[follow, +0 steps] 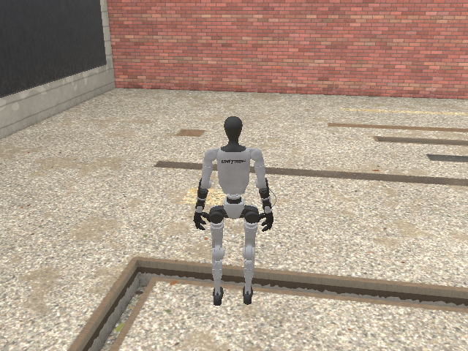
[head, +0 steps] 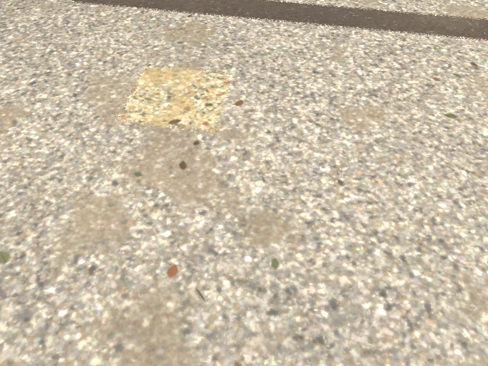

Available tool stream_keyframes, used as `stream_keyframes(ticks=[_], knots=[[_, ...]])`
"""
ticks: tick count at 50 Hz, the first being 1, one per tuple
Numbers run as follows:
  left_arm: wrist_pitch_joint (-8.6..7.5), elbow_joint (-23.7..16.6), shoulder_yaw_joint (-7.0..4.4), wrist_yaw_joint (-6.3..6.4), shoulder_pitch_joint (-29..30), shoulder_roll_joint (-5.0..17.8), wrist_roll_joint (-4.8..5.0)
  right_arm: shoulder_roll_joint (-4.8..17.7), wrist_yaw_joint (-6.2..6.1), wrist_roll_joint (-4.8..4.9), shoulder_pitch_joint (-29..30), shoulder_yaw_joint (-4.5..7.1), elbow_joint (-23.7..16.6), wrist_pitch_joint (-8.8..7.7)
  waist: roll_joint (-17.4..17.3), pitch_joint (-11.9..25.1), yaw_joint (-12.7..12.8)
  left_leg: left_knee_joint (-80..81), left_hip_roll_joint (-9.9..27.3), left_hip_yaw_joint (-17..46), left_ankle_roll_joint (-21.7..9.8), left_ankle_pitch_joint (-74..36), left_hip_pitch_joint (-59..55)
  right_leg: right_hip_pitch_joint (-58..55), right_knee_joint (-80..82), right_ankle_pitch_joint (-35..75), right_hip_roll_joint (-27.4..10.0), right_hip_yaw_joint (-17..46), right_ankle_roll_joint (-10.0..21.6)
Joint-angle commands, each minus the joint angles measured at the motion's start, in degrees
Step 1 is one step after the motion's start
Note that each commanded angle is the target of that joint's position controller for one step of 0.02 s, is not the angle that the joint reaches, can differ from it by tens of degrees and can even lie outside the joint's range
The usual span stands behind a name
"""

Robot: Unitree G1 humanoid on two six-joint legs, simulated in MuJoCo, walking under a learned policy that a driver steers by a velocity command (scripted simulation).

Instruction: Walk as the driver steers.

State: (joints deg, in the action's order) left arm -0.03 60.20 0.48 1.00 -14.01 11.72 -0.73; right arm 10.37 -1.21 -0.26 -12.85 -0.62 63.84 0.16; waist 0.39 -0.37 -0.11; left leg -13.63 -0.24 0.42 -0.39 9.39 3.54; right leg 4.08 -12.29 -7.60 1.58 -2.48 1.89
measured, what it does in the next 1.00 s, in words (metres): shifts its weight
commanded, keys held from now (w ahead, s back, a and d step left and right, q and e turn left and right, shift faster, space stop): no key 0.42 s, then w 0.24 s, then no key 0.34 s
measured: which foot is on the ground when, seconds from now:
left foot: down 0.00-1.00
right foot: down 0.00-1.00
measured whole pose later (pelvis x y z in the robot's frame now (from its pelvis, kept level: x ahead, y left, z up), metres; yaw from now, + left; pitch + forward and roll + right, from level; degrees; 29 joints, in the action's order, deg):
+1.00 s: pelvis +0.05 +0.01 +0.00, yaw +0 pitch +1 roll +0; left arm -1.9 61.1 -1.2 2.4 -10.5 11.8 0.1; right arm 12.2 -2.4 0.2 -7.5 0.6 60.9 -1.2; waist -0.6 -0.6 0.6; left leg -13.4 -1.3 0.9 -1.2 13.1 0.2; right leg 0.8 -12.6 -12.2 1.2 -0.6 1.1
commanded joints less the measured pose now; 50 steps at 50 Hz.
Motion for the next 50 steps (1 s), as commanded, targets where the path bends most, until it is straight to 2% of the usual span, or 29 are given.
stream_keyframes(ticks=[1,6,21,22,24,27,29,32,33,35,36,37,38,40,41,42,43,45,50], knots=[[-0.21,-0.6,-0.68,-0.01,-1.55,4.26,0.06,5.06,0.03,-0.2,-1.24,0.53,-1.5,-0.5,-1.63,-0.66,0.11,2.82,6.75,4.89,-2.13,-11.38,2.14,-0.62,2.18,5.32,-6.98,5.42,0.12],[-0.21,0.48,-0.63,-0.11,-1.5,4.37,-0.06,5.75,0.15,-0.18,-1.14,0.51,-1.68,-0.65,-0.82,-0.76,0.11,3.53,6.6,5.02,-2.53,-10.21,2.32,0.15,2.44,4.55,-7.2,5.4,-0.26],[-0.4,2.45,-0.21,-0.35,-1.75,3.91,-0.23,5.57,0.58,-0.37,-1.06,0.62,-1.6,-0.84,-0.66,-0.91,0.16,4.85,5.8,5.25,-2.91,-7.53,3.17,1.38,2.04,3.21,-7.67,5.32,-0.69],[-0.43,2.47,-0.03,-0.4,-1.64,3.53,-0.29,5.3,0.6,-0.35,-0.96,0.55,-1.58,-0.8,-0.77,0.07,0.15,5.78,5.44,5.27,-2.93,-4.13,2.81,1.05,2.64,0.9,-7.37,5.21,-0.75],[-0.43,2.08,-0.19,-0.47,-0.68,3.95,-0.49,6.19,0.66,-0.44,0.23,0.93,-2.07,-0.66,-1.36,-0.62,0.21,7.4,4.66,5.68,-3.12,3.59,3.73,1.64,2.65,-4.01,-6.08,4.43,-0.74],[-0.4,1.78,-0.77,-0.55,-1.32,3.88,-0.71,7.8,0.72,-0.09,0.69,1.89,-2.79,-0.42,-3.01,-1.85,0.73,7.89,4.05,6.69,-4.91,15.35,5.63,3.39,-1.0,-12.45,-3.24,1.95,0.0],[-0.41,1.65,-1.14,-0.75,-2.03,3.73,-1.06,8.0,0.97,-0.33,0.37,2.47,-3.32,-0.21,-2.76,-3.99,0.78,7.55,3.93,7.29,-6.29,22.28,6.98,5.82,-3.23,-17.33,-1.92,1.16,0.89],[-0.94,0.98,-1.65,-1.05,-2.41,3.28,-1.53,7.96,1.28,-0.59,0.27,3.16,-4.2,-0.22,-2.71,-5.73,0.84,5.84,4.02,7.83,-7.52,22.52,7.8,6.57,-4.61,-17.48,-1.85,1.5,1.82],[-1.26,0.82,-1.79,-1.01,-2.85,3.23,-1.65,8.26,1.21,-0.42,0.7,3.46,-4.61,-0.38,-1.5,-5.5,0.98,4.74,4.0,7.92,-7.88,21.37,7.54,6.23,-4.43,-17.28,-2.12,2.11,2.2],[-1.97,0.46,-1.8,-0.61,-2.49,2.96,-1.37,6.59,0.95,-0.64,1.17,3.04,-4.65,-0.91,-0.26,-6.21,0.99,1.18,3.35,6.09,-7.6,10.72,6.64,5.66,-3.41,-11.6,-3.29,3.51,2.62],[-2.3,0.44,-1.81,-0.31,-2.88,3.17,-1.23,6.01,0.71,-0.71,0.87,2.83,-4.37,-1.22,0.05,-5.76,0.97,-1.52,2.8,4.8,-7.11,1.56,5.64,4.79,-3.15,-5.66,-4.27,4.4,2.59],[-2.69,0.71,-2.38,0.14,-3.16,5.11,-0.76,5.0,0.33,-0.53,0.6,2.45,-4.16,-1.82,2.49,-5.95,0.41,-3.12,2.18,3.2,-5.71,-8.45,4.81,4.21,-2.79,5.35,-5.75,5.94,2.22],[-2.91,0.82,-2.48,0.53,-3.05,5.69,-0.69,5.5,-0.17,-0.67,-0.17,2.34,-3.92,-2.17,2.44,-4.69,0.01,-3.49,3.23,3.24,-4.57,-17.24,2.19,2.67,-3.33,16.89,-6.93,6.15,2.0],[-2.87,0.38,-2.38,1.11,-2.0,5.51,-0.15,7.18,-1.1,-0.31,-0.54,2.35,-3.72,-2.16,1.06,-0.35,-0.09,-3.32,5.05,3.7,-3.32,-26.34,-2.28,-1.49,-3.77,26.82,-7.52,5.46,1.07],[-2.95,-0.18,-2.61,1.38,-1.82,6.03,0.3,7.95,-1.19,-0.26,-0.04,2.6,-3.7,-2.26,-0.92,2.04,0.05,-3.2,5.36,3.47,-3.11,-28.2,-3.05,-4.53,-3.91,29.49,-8.48,6.22,0.78],[-2.96,-0.53,-2.74,1.45,-0.83,6.66,0.79,7.58,-1.16,0.19,0.65,2.49,-3.86,-2.19,-0.49,3.69,0.15,-3.36,5.71,3.42,-2.8,-30.45,-4.28,-5.57,-4.32,31.36,-8.53,6.3,0.74],[-2.83,-0.5,-2.71,1.46,-1.01,6.36,0.91,7.63,-1.18,0.39,1.41,2.44,-4.11,-2.12,-0.34,4.61,0.4,-3.73,5.92,3.2,-2.81,-31.49,-4.78,-6.71,-4.17,33.36,-8.67,6.08,0.42],[-2.49,-0.18,-2.7,1.59,-0.9,6.19,0.86,6.94,-1.27,0.57,1.62,2.2,-4.11,-1.92,0.23,4.97,0.27,-3.21,6.06,3.02,-2.5,-31.95,-4.97,-7.64,-4.25,35.01,-8.85,5.74,0.11],[-1.87,-0.08,-2.75,1.57,0.96,6.53,0.93,7.4,-1.4,0.47,3.04,2.07,-4.14,-1.56,0.41,5.07,0.48,-2.42,6.51,2.77,-2.12,-33.3,-5.26,-8.25,-3.48,35.77,-9.04,5.55,-0.21]])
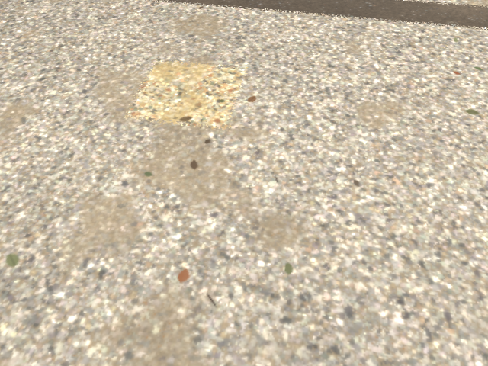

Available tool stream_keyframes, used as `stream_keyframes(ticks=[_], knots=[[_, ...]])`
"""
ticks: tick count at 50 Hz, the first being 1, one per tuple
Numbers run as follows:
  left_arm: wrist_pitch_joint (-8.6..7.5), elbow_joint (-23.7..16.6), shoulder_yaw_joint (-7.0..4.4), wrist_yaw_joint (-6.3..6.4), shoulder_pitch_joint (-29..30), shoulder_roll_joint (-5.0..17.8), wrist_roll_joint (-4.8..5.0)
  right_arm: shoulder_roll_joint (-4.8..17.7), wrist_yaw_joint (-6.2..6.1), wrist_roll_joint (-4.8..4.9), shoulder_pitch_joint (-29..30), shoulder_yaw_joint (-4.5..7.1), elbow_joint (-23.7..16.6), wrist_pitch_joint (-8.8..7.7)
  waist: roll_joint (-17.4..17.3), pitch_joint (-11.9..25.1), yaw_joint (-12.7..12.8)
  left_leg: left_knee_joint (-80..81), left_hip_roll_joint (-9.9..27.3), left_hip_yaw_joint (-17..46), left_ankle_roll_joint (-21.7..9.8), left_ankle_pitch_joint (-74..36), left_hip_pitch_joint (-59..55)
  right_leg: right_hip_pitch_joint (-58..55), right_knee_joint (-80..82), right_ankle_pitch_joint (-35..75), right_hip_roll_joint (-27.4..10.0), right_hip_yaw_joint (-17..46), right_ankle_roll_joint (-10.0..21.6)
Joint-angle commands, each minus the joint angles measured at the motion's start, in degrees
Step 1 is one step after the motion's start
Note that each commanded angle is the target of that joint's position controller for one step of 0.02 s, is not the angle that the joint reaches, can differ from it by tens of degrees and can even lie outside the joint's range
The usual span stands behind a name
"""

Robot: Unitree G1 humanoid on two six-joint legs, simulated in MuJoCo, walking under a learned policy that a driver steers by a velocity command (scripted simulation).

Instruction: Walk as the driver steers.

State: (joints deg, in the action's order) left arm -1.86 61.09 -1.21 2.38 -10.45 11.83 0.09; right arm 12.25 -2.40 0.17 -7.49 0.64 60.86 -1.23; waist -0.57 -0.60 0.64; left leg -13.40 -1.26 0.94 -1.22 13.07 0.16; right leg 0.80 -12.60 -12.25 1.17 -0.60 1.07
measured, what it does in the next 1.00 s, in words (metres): stands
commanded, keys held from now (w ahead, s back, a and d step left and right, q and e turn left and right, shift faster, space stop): no key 0.42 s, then w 0.56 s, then no key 0.02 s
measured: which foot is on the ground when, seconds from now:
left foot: down 0.00-1.00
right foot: down 0.00-1.00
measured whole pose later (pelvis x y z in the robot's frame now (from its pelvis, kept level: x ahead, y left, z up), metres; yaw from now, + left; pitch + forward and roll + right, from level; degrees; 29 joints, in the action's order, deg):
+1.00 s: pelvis +0.02 +0.01 -0.01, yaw +0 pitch -1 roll -1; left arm -2.4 60.4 -3.1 1.3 -11.1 13.4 -0.7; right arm 13.2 -1.2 -1.0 -8.6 1.9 60.3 -2.1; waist -0.6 0.1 0.6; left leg -22.9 -1.2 0.8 -2.0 21.1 0.7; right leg 1.4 -22.2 -19.7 1.1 -0.6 0.9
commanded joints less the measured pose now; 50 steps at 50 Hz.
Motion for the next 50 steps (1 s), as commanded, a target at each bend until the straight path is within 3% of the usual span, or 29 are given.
stream_keyframes(ticks=[1,2,6,7,15,17,21,26,34,37,41,42,45,46,50], knots=[[0.04,-0.99,-1.09,0.17,-2.11,6.57,0.12,5.61,-0.19,0.04,-1.97,0.79,-1.19,-0.15,1.28,5.28,-0.27,-2.44,7.64,2.27,-1.25,-37.12,-1.89,-5.03,-2.99,40.2,-8.69,3.69,0.61],[0.13,-1.65,-1.13,0.44,-0.51,6.97,0.37,5.54,-0.36,0.13,-0.46,0.69,-1.88,-0.15,1.05,7.5,-0.23,-1.96,8.2,2.1,-0.66,-38.17,-3.17,-5.74,-2.58,40.49,-8.84,3.34,0.38],[0.47,-1.71,-1.2,0.52,1.24,7.34,0.39,6.14,-0.46,0.15,0.67,0.73,-1.97,0.05,0.69,6.04,-0.24,-0.71,8.46,2.17,-0.39,-38.05,-2.92,-5.37,-1.21,38.54,-8.93,3.61,0.2],[0.52,-0.99,-1.17,0.21,0.38,7.07,0.16,6.2,-0.23,0.06,-0.56,0.78,-1.17,0.12,0.81,3.23,-0.3,-0.42,8.13,2.46,-0.95,-36.2,-1.48,-4.35,-0.95,36.66,-8.8,4.06,0.48],[0.6,-0.76,-1.29,-0.54,2.9,7.52,-0.04,6.54,0.57,-0.29,0.71,0.82,-0.72,0.01,0.36,3.06,-0.33,2.77,8.59,3.53,-1.38,-28.14,-0.49,-3.15,2.11,25.49,-8.88,4.77,0.69],[1.13,-0.01,-0.89,-0.59,2.23,6.48,-0.56,6.12,0.68,-0.34,0.33,0.45,-0.7,0.15,2.18,1.84,-0.25,3.68,8.67,3.97,-1.82,-24.79,0.04,-1.64,3.31,21.42,-7.96,3.97,0.79],[1.22,0.37,-0.67,-0.85,1.81,6.68,-0.56,6.35,0.92,-0.41,-0.27,0.24,-0.4,0.14,0.14,1.94,-0.26,4.46,8.49,4.25,-1.89,-21.58,1.04,-0.91,4.35,17.45,-7.99,4.25,0.88],[0.93,-0.31,0.13,-1.55,2.83,5.64,-1.26,5.89,1.47,-0.93,0.02,-0.11,-0.37,0.13,-0.31,1.66,-0.63,8.08,6.78,4.27,-2.06,-6.99,2.46,0.59,6.14,6.42,-6.8,4.02,0.97],[0.22,-0.92,0.01,-2.19,0.66,5.06,-1.56,6.6,2.23,-0.86,-0.32,0.99,-1.05,0.22,-1.18,-3.04,-0.2,6.33,5.05,5.2,-5.1,9.06,5.9,6.49,0.42,-6.93,-2.88,1.41,2.46],[-0.37,-1.16,-0.75,-2.02,0.08,5.77,-1.59,6.41,2.2,-0.75,0.16,1.35,-1.62,-0.45,0.13,-4.44,-0.06,3.41,4.42,4.68,-5.57,5.1,6.22,6.8,-0.51,-5.34,-3.12,2.04,3.05],[-0.96,-1.91,-1.44,-1.93,0.01,6.16,-1.32,6.47,1.93,-0.87,-1.1,1.79,-1.93,-1.02,0.93,-3.16,-0.57,-1.73,3.99,3.26,-6.1,-4.88,3.32,5.56,-2.74,1.72,-3.55,2.27,3.93],[-1.44,-2.59,-1.84,-1.68,0.28,6.81,-0.92,6.86,1.87,-0.89,-0.36,2.12,-1.97,-1.4,-1.02,-1.72,-0.45,-3.31,3.69,2.52,-5.73,-9.62,3.63,2.91,-3.99,7.02,-4.5,3.13,4.03],[-1.48,-2.44,-2.74,-1.31,-0.86,8.15,-0.72,6.12,1.56,-1.12,-0.08,2.07,-2.69,-1.59,2.24,-0.31,-0.09,-7.08,2.93,0.72,-4.87,-13.32,5.0,-1.34,-5.94,14.4,-5.44,4.24,4.91],[-1.3,-3.0,-2.93,-1.01,-0.27,8.34,-0.61,6.1,1.2,-1.16,0.21,2.03,-3.26,-1.55,2.94,1.99,-0.14,-7.83,3.09,0.11,-4.28,-14.12,4.15,-2.76,-6.66,16.06,-5.83,4.22,4.68],[-0.89,-3.1,-3.15,-0.62,0.38,7.75,-0.89,6.57,0.81,-1.09,0.01,2.23,-3.0,-1.35,0.98,0.9,-0.33,-11.11,3.61,0.34,-4.24,-23.47,3.14,-1.2,-12.17,23.6,-5.15,2.88,4.39]])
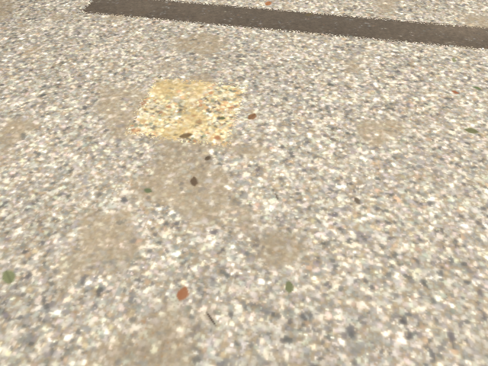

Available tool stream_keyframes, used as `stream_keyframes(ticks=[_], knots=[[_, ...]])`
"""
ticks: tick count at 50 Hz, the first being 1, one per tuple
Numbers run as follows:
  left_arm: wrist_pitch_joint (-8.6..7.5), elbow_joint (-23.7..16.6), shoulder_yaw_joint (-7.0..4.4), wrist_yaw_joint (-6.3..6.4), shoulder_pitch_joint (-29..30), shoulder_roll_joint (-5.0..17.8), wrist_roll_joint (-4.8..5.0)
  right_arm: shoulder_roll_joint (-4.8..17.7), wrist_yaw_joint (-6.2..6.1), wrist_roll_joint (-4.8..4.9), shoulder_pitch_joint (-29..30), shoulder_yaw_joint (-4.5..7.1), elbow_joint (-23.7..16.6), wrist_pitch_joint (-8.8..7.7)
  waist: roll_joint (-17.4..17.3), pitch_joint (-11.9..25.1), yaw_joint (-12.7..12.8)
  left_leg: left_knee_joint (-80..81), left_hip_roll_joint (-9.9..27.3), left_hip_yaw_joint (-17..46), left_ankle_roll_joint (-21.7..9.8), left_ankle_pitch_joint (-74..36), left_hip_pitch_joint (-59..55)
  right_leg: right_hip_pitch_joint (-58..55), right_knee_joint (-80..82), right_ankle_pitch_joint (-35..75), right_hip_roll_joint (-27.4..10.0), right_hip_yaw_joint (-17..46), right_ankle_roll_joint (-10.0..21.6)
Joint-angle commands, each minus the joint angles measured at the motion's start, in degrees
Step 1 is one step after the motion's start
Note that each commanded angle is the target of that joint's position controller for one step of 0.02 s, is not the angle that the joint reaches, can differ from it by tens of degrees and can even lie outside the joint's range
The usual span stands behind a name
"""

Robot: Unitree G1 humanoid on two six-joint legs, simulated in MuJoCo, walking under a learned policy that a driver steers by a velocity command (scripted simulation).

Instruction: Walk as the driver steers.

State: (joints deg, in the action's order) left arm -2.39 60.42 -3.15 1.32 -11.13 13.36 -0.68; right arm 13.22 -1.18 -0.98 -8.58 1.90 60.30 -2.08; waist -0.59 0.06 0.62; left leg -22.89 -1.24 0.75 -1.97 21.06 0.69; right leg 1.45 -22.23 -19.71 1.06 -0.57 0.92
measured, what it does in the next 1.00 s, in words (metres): walks ahead: left foot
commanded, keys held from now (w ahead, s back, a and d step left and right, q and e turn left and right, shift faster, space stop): no key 0.30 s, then w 0.40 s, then w+e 0.30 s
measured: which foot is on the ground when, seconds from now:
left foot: down 0.00-0.50, up 0.52-0.86, down 0.88-1.00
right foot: down 0.00-0.88, up 0.90-1.00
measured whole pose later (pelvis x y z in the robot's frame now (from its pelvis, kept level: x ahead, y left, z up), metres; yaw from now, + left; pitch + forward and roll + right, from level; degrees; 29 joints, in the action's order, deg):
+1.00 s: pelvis +0.27 +0.09 -0.03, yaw -5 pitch -1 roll -2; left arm -1.1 57.5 -2.2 -1.7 -15.0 18.3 -1.3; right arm 14.7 0.7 -2.2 -7.2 4.1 55.5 -0.4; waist 2.0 -9.2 2.4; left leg -38.2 2.2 -2.5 -1.6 6.9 30.8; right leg 9.0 -62.8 -23.0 -1.2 4.8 4.6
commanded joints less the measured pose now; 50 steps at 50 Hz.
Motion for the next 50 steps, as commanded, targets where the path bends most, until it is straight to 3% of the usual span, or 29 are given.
stream_keyframes(ticks=[1,6,12,21,23,24,25,26,27,29,31,32,33,34,35,36,37,38,39,40,41,42,43,44,45,46,47,48,50], knots=[[-0.51,-2.29,-1.26,0.58,1.92,6.27,-0.53,6.37,-0.72,0.14,-0.14,1.34,-2.18,-0.58,1.09,0.71,-0.83,-1.74,4.93,1.91,-3.2,-35.73,-1.0,1.19,-3.53,31.72,-4.27,1.78,3.74],[0.31,-1.69,-0.08,1.37,4.16,5.12,-0.12,6.77,-1.78,0.8,2.02,1.12,-1.69,0.02,-1.69,1.55,-0.4,-0.72,8.92,3.34,-1.39,-62.44,-4.55,1.29,-1.2,36.3,-5.55,1.88,0.21],[0.28,-1.51,-0.45,1.62,7.44,7.27,0.24,6.42,-1.61,0.9,4.58,1.39,-2.51,-0.11,2.32,3.06,-0.82,6.02,6.29,0.84,1.41,-44.12,-1.2,-8.41,4.65,54.41,-8.21,1.3,0.16],[0.05,-5.65,0.7,0.4,13.83,3.37,-0.23,7.84,-1.37,-0.95,2.1,1.35,-1.63,-1.21,-6.54,3.37,-1.7,4.86,11.8,3.48,-2.56,-76.04,-20.4,12.82,8.38,9.95,-2.16,-1.61,-1.81],[-0.17,-4.92,0.74,0.46,7.74,4.27,-0.73,10.78,-1.15,-0.43,6.17,2.0,-3.25,-1.29,-3.7,5.08,2.22,-0.98,10.5,1.57,-1.94,-80.91,-13.11,1.67,15.59,23.71,-3.22,-2.05,-1.03],[-0.13,-2.84,-0.16,0.98,-0.44,6.9,-1.02,12.62,-1.19,0.38,10.24,2.6,-5.34,-1.36,0.59,7.5,5.86,-8.01,8.59,0.83,-0.69,-73.6,0.63,-14.36,14.74,43.86,-6.74,-0.64,0.16],[0.05,-0.19,-0.66,1.42,-7.62,8.71,-1.69,11.23,-1.2,1.55,14.46,2.25,-7.45,-1.65,7.57,8.92,8.96,-16.48,5.47,0.15,0.11,-41.9,19.87,-31.63,8.55,65.33,-11.95,1.98,2.08],[-0.07,1.71,-0.36,1.17,-6.39,9.08,-1.3,4.59,-1.52,1.31,13.5,0.71,-6.83,-1.11,16.5,6.74,6.15,-21.88,0.47,-1.17,0.33,9.96,34.52,-39.17,4.6,79.5,-17.06,5.24,4.55],[-0.09,1.3,0.35,0.55,-4.1,8.21,-0.84,2.96,-2.46,1.11,10.04,-0.25,-6.01,-0.33,8.74,4.62,3.81,-22.02,2.01,-0.15,0.41,10.66,33.98,-34.45,5.66,76.98,-18.25,3.38,5.49],[0.28,0.21,0.85,0.58,1.55,7.47,-0.7,3.22,-2.07,0.03,8.95,-0.51,-5.69,0.39,5.08,1.54,1.48,-17.76,2.78,-1.56,1.12,6.97,28.93,-24.46,8.69,65.64,-17.02,1.64,5.72],[-0.22,-1.46,0.29,0.35,3.89,10.4,-1.91,5.09,0.0,-1.56,6.73,0.24,-5.28,0.46,7.98,1.51,0.54,-20.51,2.58,-4.1,1.9,-1.23,23.48,-15.95,8.45,56.83,-16.61,-0.93,7.87],[-0.72,-1.99,0.33,-0.26,8.27,10.48,-1.57,2.37,0.91,-1.98,5.67,-0.65,-4.99,0.49,11.03,1.01,-1.56,-18.86,3.48,-4.69,2.2,-7.28,12.48,-4.09,7.54,51.75,-16.65,-0.32,8.37],[-2.27,2.22,-0.86,-0.23,-2.3,13.11,-3.77,8.55,-0.43,-0.22,18.98,2.73,-9.28,0.3,19.19,-7.28,4.68,-29.55,5.1,0.32,3.11,1.22,42.67,-20.69,10.93,34.99,-18.9,6.76,10.08],[-2.96,4.97,-0.82,-0.25,-11.35,11.21,-3.56,11.98,-1.17,-0.64,27.07,3.73,-12.41,-0.29,13.27,-12.24,9.01,-33.39,6.76,3.91,3.67,7.64,58.03,-28.09,13.2,27.61,-21.86,10.4,11.02],[-3.48,5.55,-0.92,-0.26,-12.33,10.91,-3.47,11.72,-1.24,-0.66,26.36,4.25,-12.63,-0.93,8.79,-15.76,7.51,-34.06,7.43,6.59,3.65,9.08,66.3,-30.82,14.7,22.98,-23.21,10.78,11.14],[-3.57,6.05,-1.57,-0.13,-13.75,12.66,-3.88,10.39,-1.95,-0.87,27.35,3.85,-13.05,-0.67,12.89,-20.51,7.54,-40.7,6.3,4.7,3.06,15.12,75.79,-32.21,17.6,23.82,-23.25,11.37,10.47],[-3.56,5.5,-1.43,0.08,-12.84,11.67,-3.93,10.19,-1.95,-1.13,26.4,3.71,-13.89,-0.9,9.19,-20.42,5.77,-39.54,8.18,6.44,2.61,13.03,75.05,-30.2,18.81,20.78,-23.1,10.09,9.66],[-3.38,3.1,-1.0,-0.11,-4.46,11.38,-3.49,8.34,-0.22,-0.89,23.18,2.37,-15.34,-0.81,2.94,-17.86,0.33,-25.22,9.3,5.93,2.76,2.19,60.11,-18.19,22.04,16.2,-18.18,5.36,6.71],[-3.65,1.96,-0.97,-0.07,-1.57,11.45,-3.5,6.95,1.18,-0.98,22.56,2.21,-15.13,-0.53,3.47,-15.68,-0.3,-22.34,7.38,1.78,2.98,-7.19,50.58,-11.45,21.85,18.63,-14.37,3.63,6.28],[-2.81,0.31,-1.25,-0.5,2.66,12.8,-0.5,1.44,3.59,-0.69,17.04,0.29,-15.82,0.15,-0.58,-11.86,-4.68,-13.14,7.05,-0.93,1.22,-22.56,24.27,6.94,24.55,24.93,-14.21,1.4,6.6],[-2.93,-0.48,-1.52,-1.03,1.37,14.84,1.39,2.3,4.8,-0.08,11.94,1.45,-13.23,1.24,-0.44,-6.65,-4.9,-19.91,2.83,-5.81,-0.06,-27.25,10.59,11.4,26.46,33.14,-15.01,2.17,8.0],[-2.73,-0.8,-2.26,-1.43,2.3,17.37,1.26,5.5,4.54,-0.83,3.45,2.81,-10.7,2.06,2.18,-4.74,-8.97,-24.52,1.1,-5.55,-1.95,-25.09,3.86,11.76,20.09,46.78,-14.27,-0.83,6.8],[-2.29,-2.02,-2.4,-1.68,4.42,18.2,1.51,8.7,3.15,-1.8,-6.89,4.25,-7.96,2.94,3.68,0.72,-14.41,-23.53,-0.33,-5.5,-3.48,-17.92,-3.57,10.58,4.62,58.55,-11.14,-3.84,4.84],[-1.73,-1.43,-2.06,-2.07,1.52,17.27,1.64,11.4,2.03,-1.79,-17.04,5.58,-3.93,3.06,2.02,3.01,-17.3,-17.88,0.77,-4.16,-4.07,-12.21,-10.17,12.7,-12.46,51.61,-8.68,-2.73,3.31],[-0.81,-2.2,0.29,-2.63,-6.43,8.2,1.12,17.59,1.08,-1.83,-22.17,6.68,-1.63,2.17,-11.35,7.82,-13.37,-6.84,12.2,9.43,-3.78,-2.03,-14.95,18.65,-31.84,16.59,-1.78,-1.98,2.43],[0.29,-2.12,1.34,-2.76,-17.98,3.32,1.04,23.29,1.37,-1.55,-23.1,7.23,-1.25,1.91,-21.83,17.46,-6.2,6.17,21.1,32.7,-4.39,8.44,-12.99,21.4,-46.37,-11.23,4.87,5.53,3.9],[0.74,-2.51,1.68,-3.14,-18.29,4.16,0.29,21.42,1.79,-0.7,-14.0,6.82,-3.83,1.97,-14.89,15.8,-1.84,12.7,20.18,38.81,-3.37,28.78,-5.52,21.36,-50.79,-6.58,1.32,9.55,5.47],[1.82,-2.76,1.19,-3.47,-17.72,6.99,-1.31,15.34,1.73,-0.53,-5.36,5.5,-7.15,1.59,-9.63,10.27,-0.42,12.46,20.22,32.74,-2.81,30.34,2.64,21.18,-48.43,-2.65,-1.27,6.69,5.89],[2.42,-3.47,0.71,-3.09,-14.53,6.31,-1.18,9.7,1.27,-2.02,-0.13,3.4,-8.55,-0.31,-7.44,5.19,0.68,10.37,15.67,19.34,-4.79,13.42,10.74,20.15,-51.25,2.42,-2.79,2.48,4.48]])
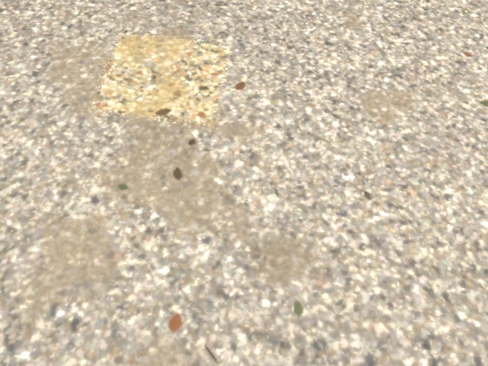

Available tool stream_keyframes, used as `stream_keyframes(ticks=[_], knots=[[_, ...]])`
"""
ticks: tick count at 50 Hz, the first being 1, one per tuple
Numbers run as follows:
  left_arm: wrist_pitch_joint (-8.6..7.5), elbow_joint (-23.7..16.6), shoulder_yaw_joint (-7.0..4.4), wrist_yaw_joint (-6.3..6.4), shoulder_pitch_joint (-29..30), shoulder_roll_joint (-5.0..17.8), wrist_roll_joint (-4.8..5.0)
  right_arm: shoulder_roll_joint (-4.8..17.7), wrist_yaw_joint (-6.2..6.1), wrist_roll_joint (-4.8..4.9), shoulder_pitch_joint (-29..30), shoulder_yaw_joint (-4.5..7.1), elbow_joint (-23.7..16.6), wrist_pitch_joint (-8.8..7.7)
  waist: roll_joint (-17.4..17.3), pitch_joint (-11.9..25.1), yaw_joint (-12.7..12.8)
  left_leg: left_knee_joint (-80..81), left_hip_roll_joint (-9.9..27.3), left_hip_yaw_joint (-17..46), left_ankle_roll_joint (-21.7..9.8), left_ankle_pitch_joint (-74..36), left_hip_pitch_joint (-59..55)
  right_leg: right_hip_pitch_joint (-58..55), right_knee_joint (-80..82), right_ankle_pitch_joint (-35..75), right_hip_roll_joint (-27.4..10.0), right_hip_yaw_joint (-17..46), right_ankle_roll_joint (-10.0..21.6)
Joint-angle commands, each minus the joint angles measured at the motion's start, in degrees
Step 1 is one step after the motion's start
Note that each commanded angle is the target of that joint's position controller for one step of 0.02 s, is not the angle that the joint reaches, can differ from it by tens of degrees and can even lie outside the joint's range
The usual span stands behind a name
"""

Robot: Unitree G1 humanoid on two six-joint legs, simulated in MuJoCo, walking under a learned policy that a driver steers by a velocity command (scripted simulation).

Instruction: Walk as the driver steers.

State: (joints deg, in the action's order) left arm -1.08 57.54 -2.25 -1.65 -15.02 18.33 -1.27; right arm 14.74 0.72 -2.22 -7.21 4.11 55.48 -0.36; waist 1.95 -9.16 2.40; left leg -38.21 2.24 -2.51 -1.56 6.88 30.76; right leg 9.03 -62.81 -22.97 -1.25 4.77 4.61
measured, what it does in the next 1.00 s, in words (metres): walks ahead, turning right: right foot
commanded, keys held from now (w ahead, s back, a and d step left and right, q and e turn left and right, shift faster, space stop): w+e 0.82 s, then e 0.16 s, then q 0.02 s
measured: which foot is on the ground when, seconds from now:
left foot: down 0.00-0.60, up 0.62-1.00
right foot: up 0.00-0.58, down 0.60-1.00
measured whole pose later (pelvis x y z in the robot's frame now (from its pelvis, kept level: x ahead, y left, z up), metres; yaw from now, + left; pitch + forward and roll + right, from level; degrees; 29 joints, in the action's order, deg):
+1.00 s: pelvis +0.50 -0.16 +0.03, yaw -35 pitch +1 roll -1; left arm -3.2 48.2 -3.6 0.1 -22.0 14.4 0.0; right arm 13.6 0.7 -1.9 -3.0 1.4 41.1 -1.4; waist -3.1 -3.7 3.5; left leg -43.5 4.2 0.9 2.6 4.6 37.6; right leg 3.2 -19.0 -15.8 8.3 5.9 6.3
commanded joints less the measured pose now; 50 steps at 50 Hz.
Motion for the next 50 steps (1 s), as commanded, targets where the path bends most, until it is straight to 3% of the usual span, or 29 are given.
stream_keyframes(ticks=[1,2,3,4,5,6,7,8,13,14,15,16,22,24,26,28,29,30,31,32,33,34,35,36,37,41,43,46,50], knots=[[1.5,-1.88,-0.7,0.4,-7.7,1.0,-0.89,3.47,-0.82,-1.13,-4.97,-0.16,-1.06,-3.57,-8.83,14.83,-0.59,25.1,12.84,20.24,-4.41,24.8,-16.9,13.08,-13.51,7.73,-2.28,-0.69,0.77],[2.69,-4.86,-0.43,1.68,-2.78,-1.59,-0.28,3.87,-0.46,-0.75,-9.67,0.1,1.63,-4.72,-11.82,12.09,-1.29,25.5,13.92,20.38,-5.48,27.09,-15.7,18.0,-19.58,2.9,-1.33,-2.16,0.56],[3.16,-7.18,-0.52,2.0,0.4,-1.2,-0.43,3.55,0.0,0.06,-11.54,0.15,2.96,-4.98,-10.07,11.09,-1.14,27.41,14.56,19.2,-6.03,28.35,-16.47,23.13,-21.66,3.08,-1.85,-1.74,0.89],[3.17,-8.74,-0.08,1.95,-0.32,-1.21,-1.32,3.74,0.04,0.62,-9.26,0.26,3.48,-4.72,-7.65,9.01,3.1,28.81,13.7,16.05,-3.35,25.9,-12.78,22.05,-14.35,9.85,-4.58,1.67,1.18],[2.37,-9.05,-0.26,1.66,-0.87,0.12,-1.87,3.06,0.14,0.36,-9.97,-0.15,2.98,-5.14,-6.28,7.77,2.69,31.13,15.05,15.31,-4.76,25.36,-12.66,24.41,-16.18,11.05,-4.13,0.29,1.31],[2.24,-8.31,0.14,0.48,-2.77,-0.83,-0.97,6.37,-0.49,-0.34,-8.71,0.75,1.52,-4.44,-6.93,7.26,2.66,31.42,15.47,13.19,-7.01,26.17,-11.75,26.33,-13.78,9.98,-4.52,-1.23,0.82],[2.35,-9.71,-0.11,-0.05,-0.55,0.23,-0.69,5.38,-0.78,-0.73,-8.34,0.45,0.75,-4.08,-5.43,5.72,2.51,32.18,15.66,11.31,-7.98,25.54,-10.41,28.3,-14.01,11.88,-4.33,-1.28,0.13],[2.42,-9.63,-0.86,-0.58,-0.74,1.79,-0.59,3.86,-1.0,-0.46,-7.91,-0.28,-0.83,-4.03,-3.86,7.52,1.8,32.89,17.01,9.86,-8.53,21.3,-11.85,29.19,-14.32,13.48,-4.41,-1.7,0.03],[3.04,-12.16,-1.95,-0.63,4.92,2.0,-0.58,4.81,-1.12,0.36,-14.31,-0.25,-0.28,-5.33,-1.41,3.54,-1.17,33.87,17.97,2.29,-7.92,17.22,-19.1,40.43,-13.14,19.8,-3.21,-0.88,-0.54],[3.01,-12.4,-1.76,-0.73,5.2,1.01,-0.56,5.23,-1.39,0.52,-15.71,-0.07,0.04,-5.44,-2.86,3.36,-1.89,33.19,17.53,0.74,-7.67,16.7,-21.96,42.67,-11.57,20.28,-3.33,-1.35,-0.56],[2.64,-13.13,-1.84,-1.26,7.18,0.23,-0.45,4.98,-1.25,-0.29,-16.44,-0.18,-0.05,-5.4,-5.13,3.27,-3.05,32.56,17.06,-1.07,-7.44,14.9,-25.81,45.04,-10.4,20.86,-3.24,-3.2,0.03],[2.61,-13.42,-1.89,-1.68,9.6,-0.09,-0.85,4.67,-1.24,-0.55,-18.07,-0.01,0.55,-5.8,-4.57,2.93,-4.65,31.28,16.79,-2.64,-7.46,11.83,-28.93,46.89,-9.38,21.65,-3.67,-3.85,0.47],[1.36,-15.92,-1.62,-2.98,17.96,-1.91,-0.77,3.04,-2.45,-0.16,-19.68,-0.38,-0.37,-6.1,-6.44,-0.23,-7.13,32.01,16.56,-10.32,-6.9,0.06,-35.38,42.49,11.49,19.16,-5.39,-9.66,0.08],[1.23,-16.43,-1.44,-3.39,18.65,-2.55,-0.9,4.55,-2.46,0.1,-18.74,0.24,-0.8,-5.39,-7.26,-1.32,-7.14,31.4,16.32,-12.5,-6.66,-6.96,-36.41,37.07,20.37,15.44,-3.66,-12.76,-0.15],[1.25,-16.2,-1.61,-2.89,16.15,-2.64,-0.85,6.83,-2.04,0.75,-17.8,1.08,-1.08,-4.31,-8.06,1.5,-6.0,25.16,15.29,-15.71,-5.46,-29.07,-38.25,27.82,25.5,12.12,0.37,-16.9,1.55],[0.59,-14.51,-2.72,-2.05,7.15,-1.3,-0.51,9.36,-1.75,1.57,-17.88,1.76,-0.76,-3.34,-9.05,7.68,-1.08,10.85,15.43,-16.19,-4.44,-51.62,-40.05,15.97,28.46,9.99,5.33,-17.82,4.74],[-0.13,-12.03,-3.69,-1.32,-0.56,0.24,-0.48,10.64,-1.39,2.13,-16.31,2.1,-1.61,-2.91,-8.93,12.14,2.43,0.27,15.12,-15.81,-3.7,-49.37,-37.57,6.85,32.14,11.93,6.86,-16.61,6.12],[-0.62,-8.82,-5.16,-0.34,-9.42,3.28,-1.28,9.6,-1.17,1.93,-15.62,1.72,-2.15,-2.96,-6.67,16.71,6.58,-13.89,13.7,-16.01,-2.08,-35.52,-28.92,-6.67,35.42,13.49,5.97,-12.93,7.33],[-0.91,-8.86,-6.46,0.01,-8.64,8.99,-2.12,1.22,-0.79,1.26,-17.69,0.08,-4.56,-3.13,2.18,20.27,2.46,-29.34,8.44,-12.46,-0.2,15.71,-7.07,-23.24,33.1,7.85,-8.54,6.74,10.37],[-0.42,-11.03,-7.83,0.06,-10.12,14.45,-0.83,2.34,-0.3,2.36,-14.88,0.21,-9.35,-4.04,6.99,27.39,2.87,-45.26,-1.59,-3.15,2.9,26.83,5.23,-29.52,40.88,14.97,-17.81,34.32,19.09],[-0.14,-10.58,-7.48,0.42,-10.24,12.44,-0.47,4.22,-0.37,2.63,-7.52,0.29,-10.83,-4.86,-0.53,22.89,4.03,-45.85,1.51,2.98,2.28,19.11,10.43,-26.7,44.65,19.13,-16.66,28.0,17.02],[-0.54,-10.88,-6.64,0.89,-7.1,8.95,0.13,4.05,-0.62,2.75,-6.61,-0.1,-11.07,-5.67,-1.72,16.14,2.87,-43.2,3.3,2.72,1.71,13.14,11.29,-19.59,45.48,23.71,-16.24,22.5,16.4],[-1.21,-11.66,-5.88,1.13,-3.86,6.25,0.12,4.46,-0.94,2.05,-7.41,-0.08,-9.94,-5.84,-4.05,13.27,0.63,-38.82,5.34,3.81,1.43,10.36,8.12,-13.18,45.87,28.52,-13.38,18.0,14.28],[-1.84,-11.99,-5.0,1.44,-2.24,4.18,0.67,5.08,-1.02,0.66,-8.07,0.07,-9.67,-5.12,-4.05,11.91,-0.96,-36.8,5.87,4.59,1.64,10.74,5.17,-8.32,46.6,32.34,-11.43,15.18,13.91],[-2.35,-12.59,-4.36,1.53,-1.3,3.22,0.75,5.15,-0.95,0.06,-9.61,-0.01,-9.51,-4.12,-4.5,13.0,-2.12,-35.09,5.93,4.87,2.05,10.86,2.45,-6.05,47.31,34.83,-10.73,13.39,13.67],[-3.95,-12.44,-3.82,1.54,-3.89,3.76,1.33,3.63,0.11,-0.66,-6.58,-0.56,-12.14,-2.1,-3.37,9.76,-3.09,-25.17,5.78,3.63,4.01,8.69,4.38,-1.66,50.82,32.33,-7.42,10.66,13.22],[-3.98,-12.13,-3.57,1.38,-5.63,4.2,1.03,3.59,0.22,-0.54,-2.94,-0.81,-13.95,-1.39,-2.16,6.86,-2.56,-19.98,4.88,2.57,5.06,5.0,6.76,-1.06,50.11,43.11,-6.76,9.39,12.47],[-3.42,-12.13,-3.48,1.36,-6.92,4.56,1.48,3.34,0.0,0.04,1.41,-1.27,-16.31,-1.38,0.41,7.77,-1.72,-11.17,1.91,1.14,5.05,-0.84,4.38,-1.57,45.44,55.96,-3.79,5.62,9.14],[-1.94,-11.87,-3.2,2.42,-9.37,4.5,1.15,3.44,-0.39,0.71,5.17,-1.62,-18.4,-1.53,3.33,9.22,0.37,-0.8,-1.61,0.69,3.45,-5.03,1.77,-6.67,40.58,58.47,-3.33,6.76,5.99]])
Velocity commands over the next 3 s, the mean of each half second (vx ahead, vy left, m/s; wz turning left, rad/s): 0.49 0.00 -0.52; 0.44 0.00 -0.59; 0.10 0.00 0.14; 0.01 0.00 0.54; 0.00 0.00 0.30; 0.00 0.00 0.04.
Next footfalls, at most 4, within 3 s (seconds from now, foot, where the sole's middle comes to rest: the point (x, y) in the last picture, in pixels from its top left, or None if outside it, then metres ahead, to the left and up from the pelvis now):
0.60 right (319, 346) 0.44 -0.19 -0.74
1.10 left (319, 234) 0.76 -0.21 -0.75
1.56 right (361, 290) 0.60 -0.31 -0.75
1.98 left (281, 278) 0.62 -0.09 -0.74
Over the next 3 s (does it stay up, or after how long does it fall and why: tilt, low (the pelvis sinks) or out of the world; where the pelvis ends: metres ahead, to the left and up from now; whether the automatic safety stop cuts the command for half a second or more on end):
stays up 0.58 -0.21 0.04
